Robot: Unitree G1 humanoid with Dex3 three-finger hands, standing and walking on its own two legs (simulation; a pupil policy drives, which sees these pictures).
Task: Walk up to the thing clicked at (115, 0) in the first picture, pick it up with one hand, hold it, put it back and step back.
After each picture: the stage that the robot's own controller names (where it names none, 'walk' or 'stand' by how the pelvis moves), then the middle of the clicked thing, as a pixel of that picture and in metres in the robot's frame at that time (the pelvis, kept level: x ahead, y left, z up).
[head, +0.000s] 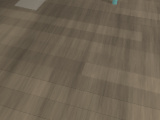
stand; out of the picture +2.19 -0.57 -0.66
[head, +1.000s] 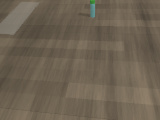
walk; (92, 8) +2.11 -0.10 -0.63
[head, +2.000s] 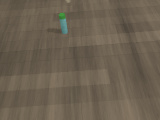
walk; (63, 23) +1.49 +0.22 -0.64
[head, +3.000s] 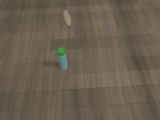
walk; (62, 58) +0.97 +0.20 -0.65
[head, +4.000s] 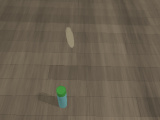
walk; (62, 97) +0.56 +0.14 -0.63
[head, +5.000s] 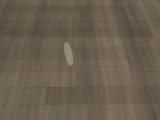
stand; out of the picture +0.34 +0.13 -0.63
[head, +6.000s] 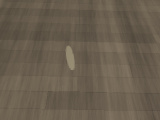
stand; out of the picture +0.31 +0.13 -0.65
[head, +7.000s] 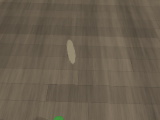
stand; out of the picture +0.35 +0.14 -0.64
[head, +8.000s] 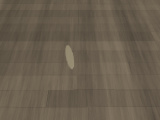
stand; out of the picture +0.34 +0.14 -0.66
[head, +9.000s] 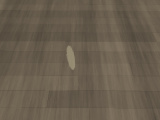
stand; out of the picture +0.34 +0.14 -0.66
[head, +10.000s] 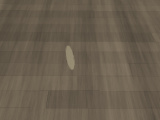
stand; out of the picture +0.34 +0.14 -0.66
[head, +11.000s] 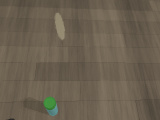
go down; (51, 107) +0.37 +0.15 -0.58
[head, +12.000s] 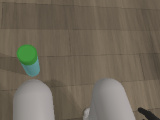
go down; (30, 62) +0.42 +0.19 -0.27
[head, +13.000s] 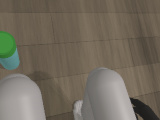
close in; (7, 54) +0.41 +0.22 -0.20
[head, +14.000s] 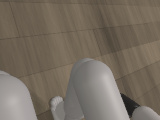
close; out of the picture +0.40 +0.25 -0.16
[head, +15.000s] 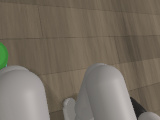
lift; out of the picture +0.33 +0.23 -0.13
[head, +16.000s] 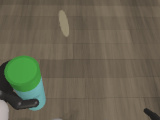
lift; (30, 88) +0.29 +0.16 +0.04
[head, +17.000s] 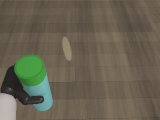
hold; (38, 87) +0.31 +0.14 +0.04
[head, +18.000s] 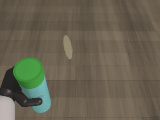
hold; (36, 90) +0.30 +0.15 +0.03
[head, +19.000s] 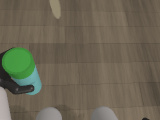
crouch; (26, 76) +0.35 +0.17 -0.03
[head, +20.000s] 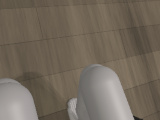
lower; out of the picture +0.42 +0.23 -0.13
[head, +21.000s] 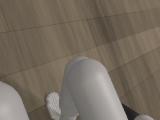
lower; out of the picture +0.42 +0.26 -0.16
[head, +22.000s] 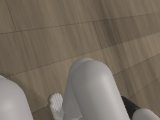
lower; out of the picture +0.40 +0.27 -0.16
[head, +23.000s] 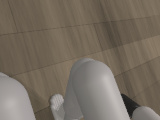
lower; out of the picture +0.39 +0.27 -0.16
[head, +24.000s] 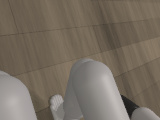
rest; out of the picture +0.38 +0.27 -0.16
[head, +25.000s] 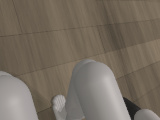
open; out of the picture +0.38 +0.24 -0.16
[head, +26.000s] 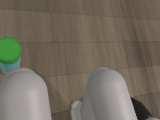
stand; (9, 60) +0.38 +0.22 -0.19
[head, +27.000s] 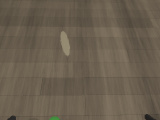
stand; out of the picture +0.33 +0.14 -0.57
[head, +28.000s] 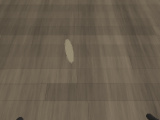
stand; out of the picture +0.34 +0.14 -0.60
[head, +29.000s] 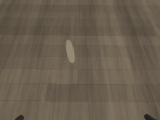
stand; out of the picture +0.34 +0.14 -0.60
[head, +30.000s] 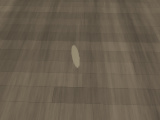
stand; out of the picture +0.37 +0.12 -0.65
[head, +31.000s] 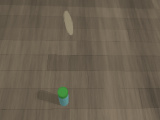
walk; (63, 97) +0.45 +0.10 -0.64
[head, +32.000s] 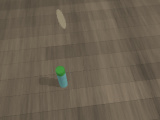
walk; (62, 77) +0.67 +0.18 -0.64
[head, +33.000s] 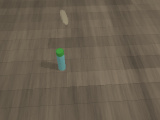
stand; (61, 59) +0.96 +0.18 -0.63
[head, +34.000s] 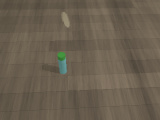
stand; (62, 63) +0.93 +0.16 -0.66
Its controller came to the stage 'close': yes
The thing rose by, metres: 0.68
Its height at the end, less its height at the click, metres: +0.00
